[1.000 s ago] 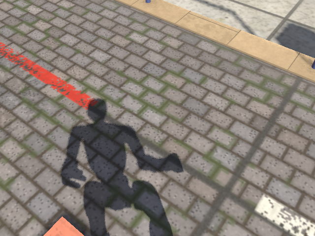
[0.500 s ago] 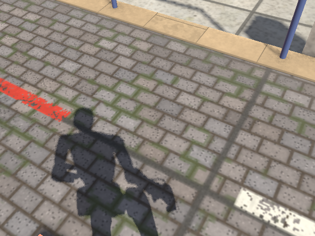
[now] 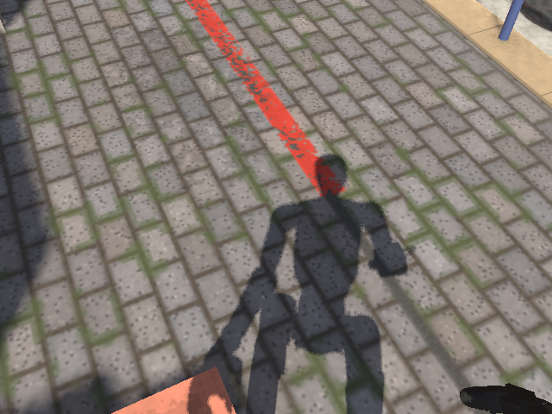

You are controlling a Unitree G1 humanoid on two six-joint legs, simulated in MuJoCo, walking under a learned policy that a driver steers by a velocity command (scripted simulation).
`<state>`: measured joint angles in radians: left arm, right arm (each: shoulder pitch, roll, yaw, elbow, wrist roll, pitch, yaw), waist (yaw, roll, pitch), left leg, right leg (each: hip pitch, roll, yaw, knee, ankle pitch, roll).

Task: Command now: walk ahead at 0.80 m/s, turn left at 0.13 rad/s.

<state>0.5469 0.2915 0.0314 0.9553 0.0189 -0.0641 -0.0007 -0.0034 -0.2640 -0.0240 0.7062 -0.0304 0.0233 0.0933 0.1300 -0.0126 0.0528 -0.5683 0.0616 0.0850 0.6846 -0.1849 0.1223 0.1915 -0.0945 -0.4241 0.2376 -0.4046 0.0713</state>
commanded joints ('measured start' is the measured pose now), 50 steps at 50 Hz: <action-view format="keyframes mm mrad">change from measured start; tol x64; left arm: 1 -90 195 34 -32 -17 6 7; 50 -142 -39 26 -146 -25 -44 -11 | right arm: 1 144 -101 -42 6 -13 -19 -34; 50 387 -231 -78 132 -32 -106 -94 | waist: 1 -223 -34 12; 50 -139 355 -156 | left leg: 1 323 -114 71 -80 -114 60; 4 1020 323 -673 -374 -734 104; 19 478 161 97 -497 -88 -96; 29 555 187 253 226 1247 -160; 32 -267 -103 92 1318 -446 -134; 44 374 15 -88 -37 232 -200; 50 726 379 -1079 -557 -894 6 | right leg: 1 -205 -241 123 142 840 -238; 4 -873 72 405 1054 -129 -185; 23 -957 12 325 463 722 -235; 33 364 -88 743 409 833 -566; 41 -870 70 739 -81 177 -378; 50 -1072 160 567 1352 7 -235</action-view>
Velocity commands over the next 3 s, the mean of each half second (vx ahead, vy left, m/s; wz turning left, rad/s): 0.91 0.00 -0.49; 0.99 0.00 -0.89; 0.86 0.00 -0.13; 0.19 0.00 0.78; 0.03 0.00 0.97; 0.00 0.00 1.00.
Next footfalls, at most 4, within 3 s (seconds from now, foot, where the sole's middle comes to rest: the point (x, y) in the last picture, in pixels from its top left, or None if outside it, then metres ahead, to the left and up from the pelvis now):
0.04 left None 0.18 0.12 -0.76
0.62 right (320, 385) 0.57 -0.02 -0.87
0.96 left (331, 240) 1.02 -0.02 -0.87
1.36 right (479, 243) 1.08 -0.48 -0.87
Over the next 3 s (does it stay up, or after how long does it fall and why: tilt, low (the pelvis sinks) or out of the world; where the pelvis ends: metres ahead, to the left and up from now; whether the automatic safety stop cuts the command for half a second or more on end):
stays up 1.29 -0.56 -0.09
